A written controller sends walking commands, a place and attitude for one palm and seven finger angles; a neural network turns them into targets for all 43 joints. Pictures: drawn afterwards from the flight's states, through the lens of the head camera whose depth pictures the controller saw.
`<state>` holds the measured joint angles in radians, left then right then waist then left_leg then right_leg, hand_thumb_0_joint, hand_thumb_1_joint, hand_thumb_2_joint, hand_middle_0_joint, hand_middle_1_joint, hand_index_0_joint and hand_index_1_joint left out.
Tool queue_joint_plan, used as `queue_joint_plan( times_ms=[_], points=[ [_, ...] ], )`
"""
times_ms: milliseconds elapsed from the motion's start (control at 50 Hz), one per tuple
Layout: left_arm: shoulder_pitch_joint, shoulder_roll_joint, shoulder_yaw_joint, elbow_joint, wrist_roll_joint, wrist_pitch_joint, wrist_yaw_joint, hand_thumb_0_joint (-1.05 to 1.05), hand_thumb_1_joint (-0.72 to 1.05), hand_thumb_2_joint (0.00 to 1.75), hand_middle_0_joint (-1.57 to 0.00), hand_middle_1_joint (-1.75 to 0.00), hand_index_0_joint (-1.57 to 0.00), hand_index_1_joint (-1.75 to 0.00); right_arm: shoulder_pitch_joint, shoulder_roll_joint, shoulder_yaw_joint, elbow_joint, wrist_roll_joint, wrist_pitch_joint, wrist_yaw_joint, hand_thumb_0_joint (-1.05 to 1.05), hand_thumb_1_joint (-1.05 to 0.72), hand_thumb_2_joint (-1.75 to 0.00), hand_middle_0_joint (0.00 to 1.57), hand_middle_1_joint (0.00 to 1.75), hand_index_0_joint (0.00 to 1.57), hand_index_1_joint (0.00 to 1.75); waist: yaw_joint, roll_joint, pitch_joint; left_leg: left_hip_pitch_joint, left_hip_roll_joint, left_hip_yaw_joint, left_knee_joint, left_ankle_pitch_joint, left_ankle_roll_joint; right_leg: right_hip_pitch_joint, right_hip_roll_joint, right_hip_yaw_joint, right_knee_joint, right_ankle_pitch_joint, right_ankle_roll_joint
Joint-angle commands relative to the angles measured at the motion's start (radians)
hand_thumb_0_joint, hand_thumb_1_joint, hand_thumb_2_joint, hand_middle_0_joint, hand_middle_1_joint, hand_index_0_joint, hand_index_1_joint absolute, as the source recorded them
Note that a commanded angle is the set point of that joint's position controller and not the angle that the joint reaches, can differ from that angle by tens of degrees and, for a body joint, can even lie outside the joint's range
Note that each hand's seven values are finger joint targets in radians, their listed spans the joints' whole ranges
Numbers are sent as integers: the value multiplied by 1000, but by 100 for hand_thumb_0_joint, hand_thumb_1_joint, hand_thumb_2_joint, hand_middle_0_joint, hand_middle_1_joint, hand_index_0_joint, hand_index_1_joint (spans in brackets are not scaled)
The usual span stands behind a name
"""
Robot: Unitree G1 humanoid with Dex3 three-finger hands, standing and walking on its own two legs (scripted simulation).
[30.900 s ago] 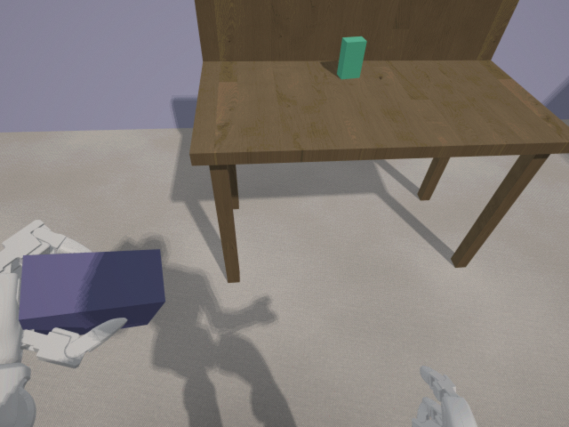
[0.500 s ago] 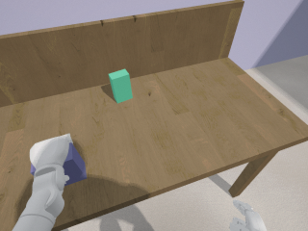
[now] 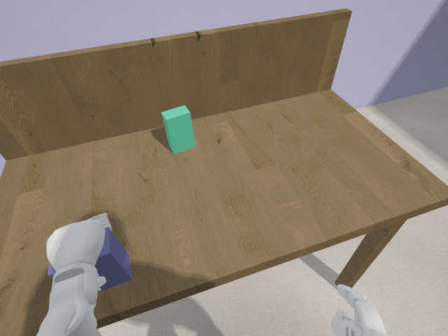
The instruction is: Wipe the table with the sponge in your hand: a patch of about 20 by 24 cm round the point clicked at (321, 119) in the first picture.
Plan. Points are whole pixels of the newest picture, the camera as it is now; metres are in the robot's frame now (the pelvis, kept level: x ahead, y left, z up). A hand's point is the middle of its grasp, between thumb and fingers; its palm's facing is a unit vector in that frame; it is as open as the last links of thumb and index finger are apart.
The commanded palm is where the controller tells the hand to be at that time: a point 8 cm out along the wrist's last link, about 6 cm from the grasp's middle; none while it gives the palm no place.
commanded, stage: lift the sponge slowly off the table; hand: left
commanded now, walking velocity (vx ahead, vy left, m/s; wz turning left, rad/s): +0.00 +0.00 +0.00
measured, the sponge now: (98, 268) +0.24 +0.29 -0.03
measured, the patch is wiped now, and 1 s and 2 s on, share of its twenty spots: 1.00 1.00 1.00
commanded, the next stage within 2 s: none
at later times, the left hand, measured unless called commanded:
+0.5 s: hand (90, 265) +0.22 +0.28 +0.01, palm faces -0.05 -0.11 -0.99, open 9.6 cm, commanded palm +0.19 +0.27 +0.07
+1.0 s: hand (87, 268) +0.21 +0.27 +0.04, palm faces -0.01 -0.14 -0.99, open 9.6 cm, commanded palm +0.18 +0.26 +0.10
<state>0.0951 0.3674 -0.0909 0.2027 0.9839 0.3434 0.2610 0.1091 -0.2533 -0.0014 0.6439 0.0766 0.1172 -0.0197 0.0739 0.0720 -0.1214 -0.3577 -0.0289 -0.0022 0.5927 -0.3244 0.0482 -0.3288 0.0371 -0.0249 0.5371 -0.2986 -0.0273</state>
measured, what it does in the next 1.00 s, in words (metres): stands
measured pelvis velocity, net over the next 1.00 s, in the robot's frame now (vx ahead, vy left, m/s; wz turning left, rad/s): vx -0.01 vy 0.00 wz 0.00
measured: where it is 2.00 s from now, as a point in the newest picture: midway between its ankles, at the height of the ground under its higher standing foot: outside the picture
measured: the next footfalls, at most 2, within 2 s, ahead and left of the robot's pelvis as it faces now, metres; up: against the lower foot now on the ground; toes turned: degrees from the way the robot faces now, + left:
none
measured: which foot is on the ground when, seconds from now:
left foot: down 0.00-1.00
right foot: down 0.00-1.00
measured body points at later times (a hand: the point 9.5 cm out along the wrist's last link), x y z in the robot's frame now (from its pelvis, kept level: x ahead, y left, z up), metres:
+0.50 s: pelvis +0.00 +0.00 +0.00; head -0.01 -0.03 +0.45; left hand +0.22 +0.28 +0.07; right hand +0.22 -0.23 -0.09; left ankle -0.02 +0.09 -0.73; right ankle -0.02 -0.11 -0.73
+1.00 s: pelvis -0.01 +0.00 +0.01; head -0.03 -0.03 +0.46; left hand +0.20 +0.27 +0.09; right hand +0.23 -0.21 -0.07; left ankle -0.02 +0.09 -0.73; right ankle -0.02 -0.11 -0.73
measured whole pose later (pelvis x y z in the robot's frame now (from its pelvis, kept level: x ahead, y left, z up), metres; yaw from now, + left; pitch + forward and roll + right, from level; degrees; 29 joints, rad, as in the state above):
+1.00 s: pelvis -0.01 +0.00 +0.01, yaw +0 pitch -1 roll -1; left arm 0.18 0.38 -0.12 0.02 0.95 0.34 0.16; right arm 0.05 -0.24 0.00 0.67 0.05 0.08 -0.04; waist 0.11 0.08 -0.05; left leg -0.21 -0.03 -0.01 0.49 -0.27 0.04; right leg -0.18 0.04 -0.02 0.44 -0.25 -0.03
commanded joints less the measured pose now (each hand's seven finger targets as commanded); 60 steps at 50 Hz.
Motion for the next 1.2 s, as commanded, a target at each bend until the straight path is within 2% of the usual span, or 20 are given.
queue_joint_plan(
  times_ms=[0, 40, 160, 280, 340, 380, 440, 480, 520, 580, 660, 680, 700, 780, 820, 880, 940, 1080, 1100, 1180],
  points=[
    [68, 47, 2, -53, -37, 1, -31, 0, 10, 130, -120, -160, -120, -160, -176, -113, -36, -174, -5, -58, -1, 0, -90, -90, 20, 30, 20, 30, 10, -114, -73, 44, 0, -45, -73, 244, -4, 82, 11, 32, -57, 284, -49],
    [14, 30, -26, -36, -28, 10, -34, 0, 10, 130, -120, -160, -120, -160, -174, -115, -36, -167, -5, -57, -2, 0, -90, -90, 20, 30, 20, 30, -4, -133, -34, 39, 4, -50, -77, 220, -5, 42, 15, 29, -64, 243, -47],
    [-37, 57, -11, -82, -22, 8, -35, 0, 10, 130, -120, -160, -120, -160, -186, -112, -37, -166, -9, -61, -10, 0, -90, -90, 20, 30, 20, 30, 1, -118, -78, 70, -1, -50, -78, 237, 0, 73, 11, 36, -66, 268, -48],
    [-18, 143, 75, -145, -29, -7, -36, 0, 10, 130, -120, -160, -120, -160, -198, -116, -36, -166, -15, -65, -13, 0, -90, -90, 20, 30, 20, 30, 20, -92, -108, 93, -6, -54, -83, 274, 1, 123, 10, 64, -70, 341, -53],
    [-31, 98, 27, -175, -23, -11, -39, 0, 10, 130, -120, -160, -120, -160, -200, -106, -36, -169, -15, -69, -10, 0, -90, -90, 20, 30, 20, 30, 8, -77, -68, 99, 0, -54, -93, 272, 1, 102, 11, 43, -77, 301, -51],
    [-41, 150, 76, -197, -25, -11, -35, 0, 10, 130, -120, -160, -120, -160, -207, -111, -36, -169, -18, -71, -14, 0, -90, -90, 20, 30, 20, 30, 19, -69, -82, 110, -1, -59, -101, 265, 3, 115, 14, 57, -86, 291, -54],
    [-70, 117, 42, -219, -18, -14, -33, 0, 10, 130, -120, -160, -120, -160, -206, -103, -38, -164, -19, -74, -15, 0, -90, -90, 20, 30, 20, 30, 11, -60, -84, 128, 0, -54, -102, 283, 3, 117, 12, 47, -87, 302, -53],
    [-66, 177, 92, -240, -17, -14, -33, 0, 10, 130, -120, -160, -120, -160, -218, -111, -36, -161, -20, -74, -16, 0, -90, -90, 20, 30, 20, 30, 23, -49, -97, 138, -2, -63, -109, 288, 2, 137, 13, 67, -94, 308, -57],
    [-81, 120, 38, -261, -15, -16, -35, 0, 10, 130, -120, -160, -120, -160, -217, -100, -36, -164, -22, -78, -16, 0, -90, -90, 20, 30, 20, 30, 14, -58, -97, 152, 0, -59, -109, 302, 4, 135, 11, 47, -94, 315, -53],
    [-110, 191, 97, -268, -11, -13, -34, 0, 10, 130, -120, -160, -120, -160, -228, -109, -34, -155, -25, -78, -22, 0, -90, -90, 20, 30, 20, 30, 24, -53, -93, 156, 1, -64, -127, 280, 4, 145, 14, 69, -109, 283, -56],
    [-107, 187, 92, -288, -10, -23, -39, 0, 10, 130, -120, -160, -120, -160, -232, -104, -32, -148, -27, -79, -23, 0, -90, -90, 20, 30, 20, 30, 21, -47, -97, 169, -4, -51, -125, 311, 4, 172, 5, 64, -112, 352, -54],
    [-90, 235, 141, -309, -12, -21, -36, 0, 10, 130, -120, -160, -120, -160, -239, -109, -34, -150, -28, -80, -23, 0, -90, -90, 20, 30, 20, 30, 34, -28, -106, 174, -4, -60, -130, 311, 4, 186, 9, 83, -114, 341, -59],
    [-113, 186, 88, -336, -10, -23, -39, 0, 10, 130, -120, -160, -120, -160, -240, -99, -31, -158, -28, -81, -22, 0, -90, -90, 20, 30, 20, 30, 23, -11, -113, 178, -3, -54, -132, 309, 6, 184, 6, 63, -111, 332, -55],
    [-109, 224, 122, -362, -7, -22, -43, 0, 10, 130, -120, -160, -120, -160, -253, -105, -30, -151, -31, -85, -22, 0, -90, -90, 20, 30, 20, 30, 33, -9, -97, 199, 0, -69, -145, 318, 5, 181, 14, 78, -129, 305, -61],
    [-120, 174, 71, -386, -10, -27, -47, 0, 10, 130, -120, -160, -120, -160, -251, -95, -29, -156, -30, -93, -21, 0, -90, -90, 20, 30, 20, 30, 23, -2, -88, 209, 5, -69, -147, 316, 5, 169, 12, 56, -132, 285, -57],
    [-130, 222, 113, -397, -10, -22, -50, 0, 10, 130, -120, -160, -120, -160, -261, -103, -29, -151, -31, -93, -22, 0, -90, -90, 20, 30, 20, 30, 31, -16, -86, 218, 7, -77, -162, 307, 4, 181, 17, 74, -145, 265, -62],
    [-124, 173, 68, -395, -5, -11, -56, 0, 10, 130, -120, -160, -120, -160, -264, -96, -28, -149, -30, -93, -20, 0, -90, -90, 20, 30, 20, 30, 30, -16, -77, 224, 9, -70, -167, 316, 3, 178, 15, 57, -148, 260, -60],
    [-92, 271, 161, -412, -16, 23, -81, 0, 10, 130, -120, -160, -120, -160, -299, -106, -17, -148, -31, -77, -20, 0, -90, -90, 20, 30, 20, 30, 56, -25, -84, 226, -1, -66, -190, 314, 4, 250, 7, 95, -168, 294, -62],
    [-94, 226, 118, -425, -23, 24, -89, 0, 10, 130, -120, -160, -120, -160, -301, -99, -14, -155, -29, -74, -19, 0, -90, -90, 20, 30, 20, 30, 44, -27, -74, 216, -1, -56, -189, 312, 6, 249, 3, 79, -164, 301, -58],
    [-136, 268, 144, -434, -28, 27, -115, 0, 10, 130, -120, -160, -120, -160, -312, -107, -10, -151, -28, -74, -25, 0, -90, -90, 20, 30, 20, 30, 39, -2, -30, 235, 0, -67, -201, 281, 8, 221, 8, 98, -198, 235, -60]
  ],
)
